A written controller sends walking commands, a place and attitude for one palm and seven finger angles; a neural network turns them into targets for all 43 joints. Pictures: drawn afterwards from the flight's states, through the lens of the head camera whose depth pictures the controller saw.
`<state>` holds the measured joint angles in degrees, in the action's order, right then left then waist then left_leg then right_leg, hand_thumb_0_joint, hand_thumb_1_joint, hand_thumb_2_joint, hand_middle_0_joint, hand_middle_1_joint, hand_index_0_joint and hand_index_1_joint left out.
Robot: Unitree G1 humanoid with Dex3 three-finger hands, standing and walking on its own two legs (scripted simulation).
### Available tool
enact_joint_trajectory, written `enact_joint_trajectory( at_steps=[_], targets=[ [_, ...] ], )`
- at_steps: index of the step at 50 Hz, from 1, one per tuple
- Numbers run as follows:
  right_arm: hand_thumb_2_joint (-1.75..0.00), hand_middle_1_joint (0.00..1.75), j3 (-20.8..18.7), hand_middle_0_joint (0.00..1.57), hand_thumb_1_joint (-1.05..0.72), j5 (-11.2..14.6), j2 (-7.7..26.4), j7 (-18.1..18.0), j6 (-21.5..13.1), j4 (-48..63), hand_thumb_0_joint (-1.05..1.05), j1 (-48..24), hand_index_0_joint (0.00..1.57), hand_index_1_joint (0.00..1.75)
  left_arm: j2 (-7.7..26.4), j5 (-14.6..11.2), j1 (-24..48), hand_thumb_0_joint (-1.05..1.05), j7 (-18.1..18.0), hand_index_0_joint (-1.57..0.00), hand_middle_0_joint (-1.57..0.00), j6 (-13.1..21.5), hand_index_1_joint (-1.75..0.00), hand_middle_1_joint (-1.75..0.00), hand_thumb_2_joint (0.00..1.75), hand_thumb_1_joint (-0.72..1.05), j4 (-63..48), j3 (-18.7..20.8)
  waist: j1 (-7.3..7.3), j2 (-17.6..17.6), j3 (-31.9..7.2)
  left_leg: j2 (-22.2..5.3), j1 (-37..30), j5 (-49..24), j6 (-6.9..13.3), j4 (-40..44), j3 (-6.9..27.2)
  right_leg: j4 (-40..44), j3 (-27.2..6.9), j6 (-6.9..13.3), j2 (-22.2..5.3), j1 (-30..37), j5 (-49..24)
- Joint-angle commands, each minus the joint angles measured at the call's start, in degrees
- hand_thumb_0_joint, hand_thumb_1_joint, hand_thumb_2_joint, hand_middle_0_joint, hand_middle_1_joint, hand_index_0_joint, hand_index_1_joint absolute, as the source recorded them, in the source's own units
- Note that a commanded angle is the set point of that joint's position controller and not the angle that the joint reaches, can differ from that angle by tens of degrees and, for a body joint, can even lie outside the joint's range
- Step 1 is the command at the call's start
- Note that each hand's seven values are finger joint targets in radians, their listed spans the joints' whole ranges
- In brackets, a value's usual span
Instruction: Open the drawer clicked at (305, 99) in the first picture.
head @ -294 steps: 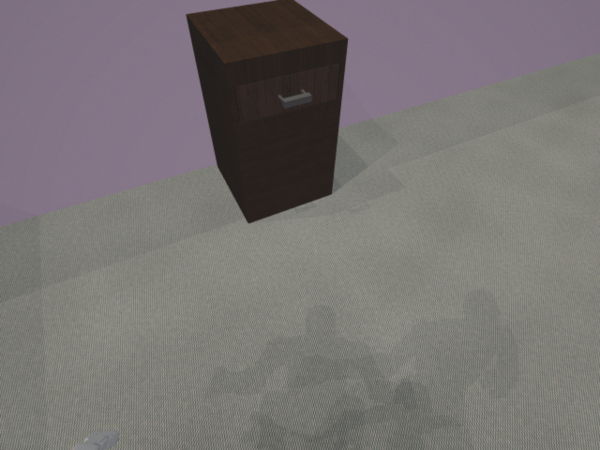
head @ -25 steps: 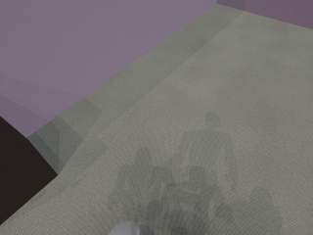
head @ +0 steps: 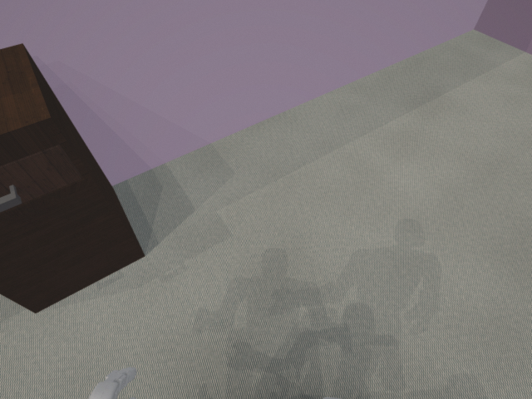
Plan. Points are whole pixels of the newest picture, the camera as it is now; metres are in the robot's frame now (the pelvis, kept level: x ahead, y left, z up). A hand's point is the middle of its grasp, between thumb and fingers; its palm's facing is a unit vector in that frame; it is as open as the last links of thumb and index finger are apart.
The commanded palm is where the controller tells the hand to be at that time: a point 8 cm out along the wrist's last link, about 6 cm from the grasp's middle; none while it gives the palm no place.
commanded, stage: turn to face it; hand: left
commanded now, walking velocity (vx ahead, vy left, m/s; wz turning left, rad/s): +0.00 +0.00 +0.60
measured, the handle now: out of the picture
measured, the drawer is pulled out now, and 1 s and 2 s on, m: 0.00 0.00 0.00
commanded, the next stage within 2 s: take the last steps up to it in 0.88 s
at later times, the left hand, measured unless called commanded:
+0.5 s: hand out of the picture -0.04 +0.24 -0.18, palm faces +0.34 -0.90 -0.26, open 7.4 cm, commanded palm none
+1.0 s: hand out of the picture -0.03 +0.18 -0.14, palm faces +0.50 -0.82 -0.28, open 7.4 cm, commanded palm none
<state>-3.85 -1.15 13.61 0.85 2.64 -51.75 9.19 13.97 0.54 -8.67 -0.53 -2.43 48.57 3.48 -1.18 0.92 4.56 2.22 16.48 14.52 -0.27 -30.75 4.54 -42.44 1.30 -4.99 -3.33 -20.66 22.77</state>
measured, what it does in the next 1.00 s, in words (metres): steps on the spot, turning left: right foot, then left foot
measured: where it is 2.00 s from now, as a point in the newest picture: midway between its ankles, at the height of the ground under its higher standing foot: outside the picture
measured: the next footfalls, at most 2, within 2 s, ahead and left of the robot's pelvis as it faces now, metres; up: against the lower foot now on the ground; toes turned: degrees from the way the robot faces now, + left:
right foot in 0.04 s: +0.05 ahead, -0.13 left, +0.00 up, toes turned -2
left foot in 0.46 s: -0.01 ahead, +0.13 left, +0.00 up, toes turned +24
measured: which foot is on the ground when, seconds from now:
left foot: down 0.00-0.04, up 0.06-0.44, down 0.46-0.88, up 0.90-1.00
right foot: up 0.00-0.02, down 0.04-0.44, up 0.46-0.84, down 0.86-1.00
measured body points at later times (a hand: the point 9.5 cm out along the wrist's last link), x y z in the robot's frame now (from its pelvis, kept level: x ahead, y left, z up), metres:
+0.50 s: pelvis -0.01 +0.02 -0.01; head +0.03 +0.05 +0.44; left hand -0.05 +0.29 -0.16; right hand +0.17 -0.21 -0.14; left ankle -0.04 +0.12 -0.73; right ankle +0.01 -0.13 -0.71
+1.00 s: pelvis +0.00 -0.02 +0.00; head +0.02 -0.05 +0.45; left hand -0.05 +0.22 -0.12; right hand +0.17 -0.21 -0.16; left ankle -0.08 +0.10 -0.66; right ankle +0.06 -0.09 -0.73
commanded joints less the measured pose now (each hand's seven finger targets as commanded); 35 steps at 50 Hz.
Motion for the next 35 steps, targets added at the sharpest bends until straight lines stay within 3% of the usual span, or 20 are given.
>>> enact_joint_trajectory(
  at_steps=[1, 2, 3, 4, 5, 6, 8, 13, 16, 18, 20, 21, 22, 23, 24, 25, 27, 28, 30, 35],
  targets=[
    [-0.90, 0.30, -2.89, 0.20, -0.90, 0.92, 7.32, -0.22, -1.13, 6.03, 0.00, -1.19, 0.20, 0.30, 11.37, 0.81, -9.46, 0.00, -1.19, -0.20, -0.20, 3.17, -0.30, -0.30, 0.90, 0.90, -3.15, 2.77, 4.03, -8.19, -10.50, -3.31, 12.06, -3.68, 1.18, -10.67, 6.27, 25.47, -10.82, 3.79, -11.24, 22.60, -13.91],
    [-0.90, 0.30, -2.43, 0.20, -0.90, 0.61, 5.13, -0.17, -1.22, 7.52, 0.00, -0.76, 0.20, 0.30, 15.57, 1.12, -8.99, 0.00, -1.32, -0.20, -0.20, 3.02, -0.30, -0.30, 0.90, 0.90, -3.67, 3.21, 3.91, -19.18, -9.48, 2.56, 19.06, 19.90, -2.27, -24.02, -1.78, 26.57, -22.26, 10.79, -25.40, 21.16, -21.98],
    [-0.90, 0.30, -3.13, 0.20, -0.90, -0.16, 8.02, -0.29, -0.52, 6.36, 0.00, -1.21, 0.20, 0.30, 13.39, 0.57, -8.01, 0.00, -1.54, -0.20, -0.20, 3.09, -0.30, -0.30, 0.90, 0.90, -3.81, 3.01, 4.06, -18.30, -8.42, -0.90, 16.86, 19.41, -1.57, -32.92, 2.07, 27.05, -20.76, 12.62, -24.84, 14.08, -19.94],
    [-0.90, 0.30, -3.38, 0.20, -0.90, -0.01, 7.55, 0.03, 0.04, 5.55, 0.00, -1.45, 0.20, 0.30, 11.71, 0.56, -4.52, 0.00, -1.51, -0.20, -0.20, 2.81, -0.30, -0.30, 0.90, 0.90, -4.54, 2.47, 2.19, -13.71, -5.03, -1.60, 16.78, 15.62, -1.80, -38.72, 1.36, 27.20, -17.56, 12.58, -21.83, 9.96, -15.53],
    [-0.90, 0.30, -3.19, 0.20, -0.90, -0.13, 7.24, 0.47, 0.39, 4.29, 0.00, -0.61, 0.20, 0.30, 9.83, 0.55, -1.14, 0.00, -1.43, -0.20, -0.20, 2.78, -0.30, -0.30, 0.90, 0.90, -4.96, 1.88, 0.71, -10.55, -2.88, -2.83, 17.13, 11.25, -2.27, -41.61, 0.23, 26.38, -11.68, 11.80, -18.79, 8.31, -14.50],
    [-0.90, 0.30, -3.09, 0.20, -0.90, -0.10, 6.56, 0.93, 0.52, 3.38, 0.00, 0.69, 0.20, 0.30, 8.00, 0.67, 1.04, 0.00, -1.50, -0.20, -0.20, 2.78, -0.30, -0.30, 0.90, 0.90, -5.50, 1.46, -0.60, -9.13, -2.45, -3.58, 16.49, 8.25, -2.83, -41.77, -1.00, 25.13, -6.66, 10.75, -16.35, 7.82, -16.97],
    [-0.90, 0.30, -2.54, 0.20, -0.90, -0.05, 5.78, 1.19, 0.71, 2.73, 0.00, 1.46, 0.20, 0.30, 7.51, 0.74, -0.11, 0.00, -1.53, -0.20, -0.20, 3.11, -0.30, -0.30, 0.90, 0.90, -5.13, 1.13, -0.06, -11.24, -3.51, -3.87, 16.10, 6.56, -3.84, -39.75, -3.20, 24.02, -1.52, 10.29, -15.09, 10.73, -22.13],
    [-0.90, 0.30, -1.77, 0.20, -0.90, 0.22, 4.55, 1.29, 0.87, 3.48, 0.00, -3.14, 0.20, 0.30, 9.89, 1.09, -4.97, 0.00, -1.57, -0.20, -0.20, 2.61, -0.30, -0.30, 0.90, 0.90, -2.61, 1.83, 2.74, -10.91, -3.69, -4.57, 13.38, 9.87, -4.42, -27.12, -7.18, 22.89, 2.17, 11.56, -17.37, 14.35, -25.66],
    [-0.90, 0.30, -1.08, 0.20, -0.90, 0.57, 4.01, 1.28, 0.11, 4.12, 0.00, -4.84, 0.20, 0.30, 11.05, 1.30, -6.88, 0.00, -1.36, -0.20, -0.20, 2.33, -0.30, -0.30, 0.90, 0.90, -1.16, 2.34, 4.14, -13.63, -5.32, -4.39, 9.97, 11.85, -3.74, -17.39, -9.44, 19.84, 3.47, 11.77, -18.59, 16.89, -31.60],
    [-0.90, 0.30, -0.80, 0.20, -0.90, 0.67, 3.82, 1.07, -0.45, 3.94, 0.00, -3.55, 0.20, 0.30, 11.86, 1.30, -7.05, 0.00, -1.31, -0.20, -0.20, 2.11, -0.30, -0.30, 0.90, 0.90, -0.79, 2.80, 3.91, -14.09, -7.40, -3.80, 6.55, 11.01, -2.98, -10.91, -10.83, 16.66, 4.66, 11.25, -18.87, 17.95, -35.14],
    [-0.90, 0.30, -1.03, 0.20, -0.90, 0.45, 5.03, 0.82, -1.01, 3.22, 0.00, -0.09, 0.20, 0.30, 11.55, 0.77, -6.61, 0.00, -1.03, -0.20, -0.20, 1.75, -0.30, -0.30, 0.90, 0.90, -0.35, 2.99, 1.95, -11.82, -8.90, -3.13, -1.06, 2.07, -2.10, 0.50, -12.05, 10.72, 8.19, 7.91, -17.34, 15.55, -33.46],
    [-0.90, 0.30, -1.67, 0.20, -0.90, 0.32, 7.56, 0.87, -1.45, 2.53, 0.00, 3.08, 0.20, 0.30, 10.54, 0.28, -6.34, 0.00, -0.81, -0.20, -0.20, 1.45, -0.30, -0.30, 0.90, 0.90, -0.46, 2.81, -0.17, -5.22, -10.45, -5.08, -9.93, -6.84, -0.98, 7.53, -9.05, 2.78, 9.53, 5.24, -15.82, 9.35, -28.13],
    [-0.90, 0.30, -3.36, 0.20, -0.90, -0.20, 14.40, 0.47, -1.99, 2.59, 0.00, 6.27, 0.20, 0.30, 6.86, -0.18, -6.58, 0.00, -0.30, -0.20, -0.20, 1.18, -0.30, -0.30, 0.90, 0.90, -2.65, 2.44, -1.99, 12.34, -12.07, -19.75, -20.45, -26.85, 6.07, 8.89, 10.57, -9.92, 11.56, 0.41, -8.02, -7.49, -2.19],
    [-0.90, 0.30, -3.85, 0.20, -0.90, 0.26, 17.36, 0.06, -1.59, 1.24, 0.00, 10.63, 0.20, 0.30, 4.98, 0.35, -1.81, 0.00, -0.45, -0.20, -0.20, 0.99, -0.30, -0.30, 0.90, 0.90, -5.14, 1.09, -4.22, 15.63, -11.51, -27.45, -18.66, -40.75, 12.71, 9.51, 16.59, -18.80, 6.59, -0.39, -4.65, -12.64, 17.66],
    [-0.90, 0.30, -3.46, 0.20, -0.90, 0.17, 15.62, -0.62, -1.85, 0.17, 0.00, 10.99, 0.20, 0.30, 5.24, 0.55, 0.51, 0.00, -0.99, -0.20, -0.20, 0.44, -0.30, -0.30, 0.90, 0.90, -4.71, 1.24, -4.37, 13.00, -11.51, -25.57, -16.21, -33.74, 13.00, 9.50, 15.01, -23.08, 1.86, 0.21, -5.03, -13.20, 14.92],
    [-0.90, 0.30, -3.15, 0.20, -0.90, -0.01, 14.53, -1.24, -1.79, 1.14, 0.00, 7.54, 0.20, 0.30, 4.96, 0.24, 1.24, 0.00, -0.88, -0.20, -0.20, 0.44, -0.30, -0.30, 0.90, 0.90, -3.76, 1.53, -3.35, 14.01, -8.67, -22.95, -12.65, -27.39, 12.34, 10.13, 13.48, -24.95, 0.61, 0.18, -5.13, -14.52, 11.05],
    [-0.90, 0.30, -1.86, 0.20, -0.90, -0.12, 10.91, -1.40, -2.01, 2.68, 0.00, 0.99, 0.20, 0.30, 5.47, 0.36, -0.96, 0.00, -0.16, -0.20, -0.20, 0.53, -0.30, -0.30, 0.90, 0.90, -1.32, 1.76, -0.23, 9.03, -5.44, -17.66, -7.74, -24.22, 9.43, 10.86, 7.04, -24.60, 0.15, 0.04, -5.04, -11.63, 3.08],
    [-0.90, 0.30, -1.64, 0.20, -0.90, -0.05, 10.45, -1.42, -2.24, 3.02, 0.00, 0.29, 0.20, 0.30, 5.22, 0.37, -2.62, 0.00, -0.04, -0.20, -0.20, 0.51, -0.30, -0.30, 0.90, 0.90, -0.50, 1.63, 0.42, 8.02, -6.12, -16.44, -8.68, -26.15, 9.03, 10.59, 5.58, -23.24, 0.61, -0.22, -4.50, -10.90, 1.79],
    [-0.90, 0.30, -1.58, 0.20, -0.90, 0.09, 10.34, -1.42, -2.26, 2.81, 0.00, 0.80, 0.20, 0.30, 5.02, 0.19, -3.38, 0.00, -0.14, -0.20, -0.20, 0.36, -0.30, -0.30, 0.90, 0.90, 0.12, 1.38, 0.34, 7.34, -6.74, -15.71, -9.55, -27.65, 9.21, 10.53, 4.38, -19.54, 0.93, -0.45, -3.57, -8.92, 1.23],
    [-0.90, 0.30, -1.74, 0.20, -0.90, -0.10, 10.33, -1.42, -1.86, 2.01, 0.00, 2.26, 0.20, 0.30, 3.95, 0.11, -2.12, 0.00, -0.42, -0.20, -0.20, 0.37, -0.30, -0.30, 0.90, 0.90, -0.56, 0.88, -0.44, 7.41, -6.83, -16.17, -10.70, -24.84, 10.50, 10.74, 7.73, -10.91, 0.91, -0.29, -1.62, -6.85, 2.46]
  ],
)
